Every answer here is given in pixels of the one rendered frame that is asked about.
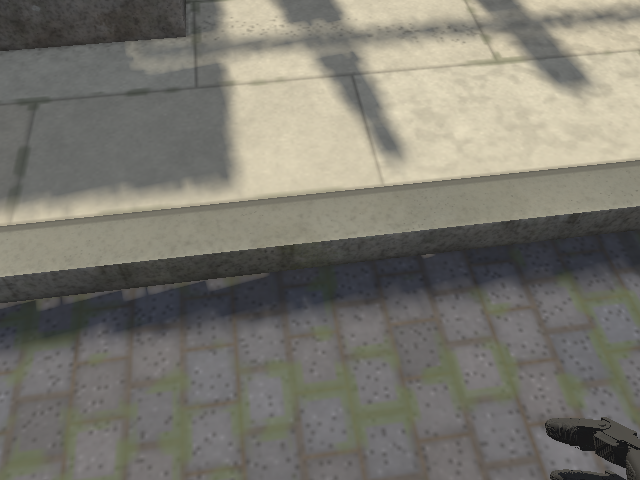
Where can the right robot hand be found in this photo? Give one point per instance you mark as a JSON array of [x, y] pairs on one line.
[[609, 439]]

